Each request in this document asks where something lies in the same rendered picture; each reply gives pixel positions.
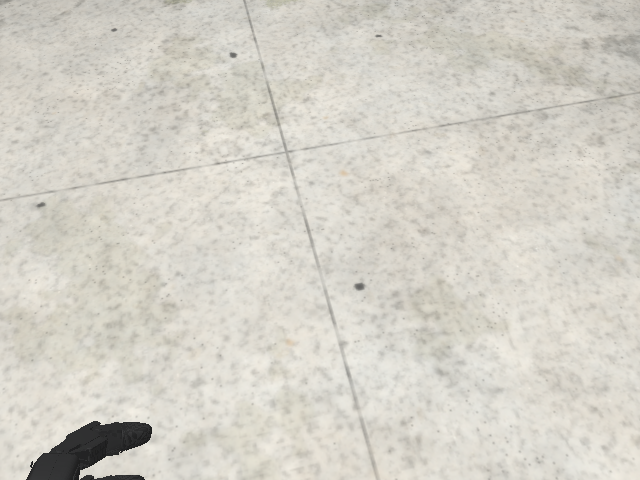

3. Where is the robot left hand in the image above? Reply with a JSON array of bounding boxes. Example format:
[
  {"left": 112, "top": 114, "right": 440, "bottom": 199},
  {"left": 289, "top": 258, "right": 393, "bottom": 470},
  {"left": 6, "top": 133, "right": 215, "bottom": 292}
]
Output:
[{"left": 26, "top": 421, "right": 152, "bottom": 480}]

